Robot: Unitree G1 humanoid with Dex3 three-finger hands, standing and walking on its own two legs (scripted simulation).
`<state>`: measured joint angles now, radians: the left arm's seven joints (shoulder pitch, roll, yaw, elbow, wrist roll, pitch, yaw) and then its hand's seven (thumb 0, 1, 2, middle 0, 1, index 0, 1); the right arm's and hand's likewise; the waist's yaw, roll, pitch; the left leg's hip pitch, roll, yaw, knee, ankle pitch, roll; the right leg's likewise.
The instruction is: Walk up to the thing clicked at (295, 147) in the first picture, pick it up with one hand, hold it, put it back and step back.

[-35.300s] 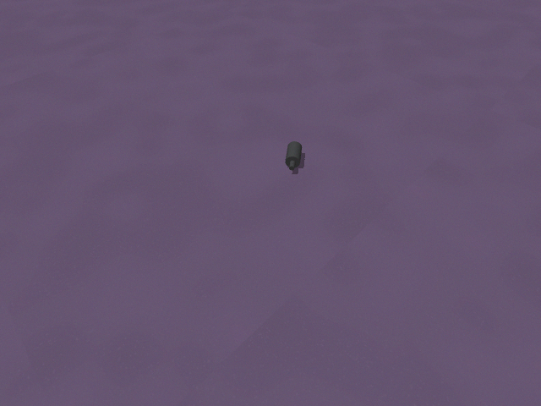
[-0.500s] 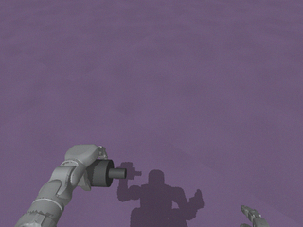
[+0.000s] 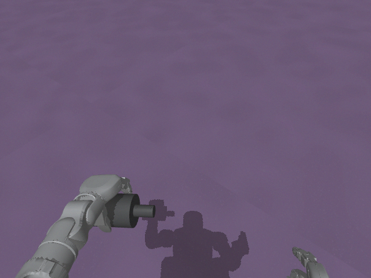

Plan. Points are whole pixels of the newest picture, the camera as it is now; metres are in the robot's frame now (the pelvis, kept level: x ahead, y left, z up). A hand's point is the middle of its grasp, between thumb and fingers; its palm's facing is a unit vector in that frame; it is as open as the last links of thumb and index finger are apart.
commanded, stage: hold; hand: left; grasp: from above
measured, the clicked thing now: (118, 210) +0.30 +0.21 -0.06
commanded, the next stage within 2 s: crouch in 0.40 s
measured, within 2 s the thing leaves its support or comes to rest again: neither
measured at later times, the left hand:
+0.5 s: hand (105, 202) +0.30 +0.23 -0.02, palm faces -0.45 -0.05 -0.89, open 10.6 cm
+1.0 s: hand (110, 219) +0.31 +0.26 -0.14, palm faces -0.45 +0.03 -0.89, open 10.7 cm
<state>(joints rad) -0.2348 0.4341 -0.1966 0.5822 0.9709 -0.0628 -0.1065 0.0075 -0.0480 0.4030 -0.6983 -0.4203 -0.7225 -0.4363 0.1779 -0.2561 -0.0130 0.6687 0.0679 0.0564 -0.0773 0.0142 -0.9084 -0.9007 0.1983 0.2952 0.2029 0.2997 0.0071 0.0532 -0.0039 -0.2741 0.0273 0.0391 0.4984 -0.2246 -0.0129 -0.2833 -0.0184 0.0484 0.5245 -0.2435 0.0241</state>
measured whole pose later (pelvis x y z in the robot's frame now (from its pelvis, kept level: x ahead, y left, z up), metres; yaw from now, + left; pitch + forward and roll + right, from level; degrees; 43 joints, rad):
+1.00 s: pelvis -0.01 +0.00 -0.05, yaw +2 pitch +14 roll -1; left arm -0.40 0.45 -0.12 0.95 1.19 -0.21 0.22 0.00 -0.07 0.42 -0.66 -0.53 -0.68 -0.54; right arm 0.19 -0.27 -0.07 0.68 0.01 0.10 -0.02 0.01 -0.90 -0.90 0.20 0.30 0.20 0.30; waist -0.03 0.01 -0.10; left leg -0.81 0.03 -0.01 0.96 -0.40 -0.01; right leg -0.78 -0.01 0.01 0.94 -0.41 0.03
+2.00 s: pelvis -0.06 +0.01 -0.36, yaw -4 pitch +36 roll -8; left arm -0.82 0.76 0.16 1.27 1.31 -0.32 0.31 0.00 -0.07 0.45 -0.65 -0.52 -0.67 -0.53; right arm 0.14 -0.27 -0.02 0.73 -0.12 -0.02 0.14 0.01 -0.92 -0.91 0.20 0.30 0.20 0.30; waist -0.17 0.00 -0.10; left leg -2.12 0.02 -0.13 2.16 -0.68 -0.01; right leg -2.03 0.02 -0.04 2.09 -0.69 0.06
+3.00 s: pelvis -0.06 +0.01 -0.46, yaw -7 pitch +31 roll -10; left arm -0.88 0.95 0.25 1.45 1.40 -0.45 0.42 0.01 -0.04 0.40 -0.67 -0.47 -0.70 -0.48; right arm 0.06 -0.28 0.08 0.77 -0.20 0.01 0.14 0.00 -0.91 -0.90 0.20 0.30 0.21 0.30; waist -0.22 -0.08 0.02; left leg -2.35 0.00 -0.20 2.49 -0.69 -0.02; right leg -2.24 0.05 -0.08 2.39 -0.70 0.06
